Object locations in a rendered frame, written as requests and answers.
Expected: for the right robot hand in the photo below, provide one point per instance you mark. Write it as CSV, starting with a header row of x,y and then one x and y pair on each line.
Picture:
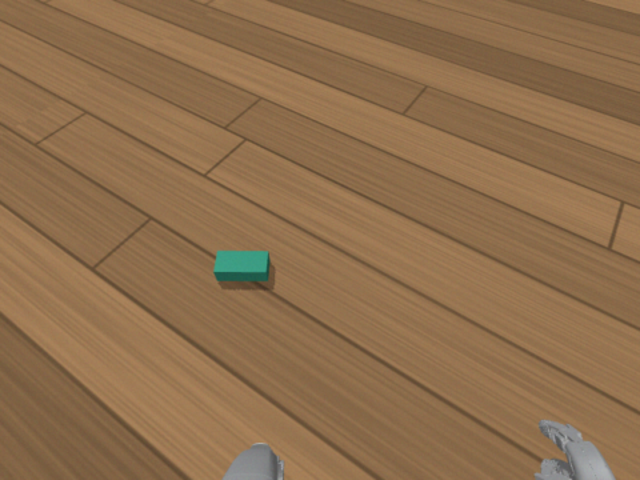
x,y
585,462

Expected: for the carton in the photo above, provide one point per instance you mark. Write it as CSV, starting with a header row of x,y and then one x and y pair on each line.
x,y
242,266

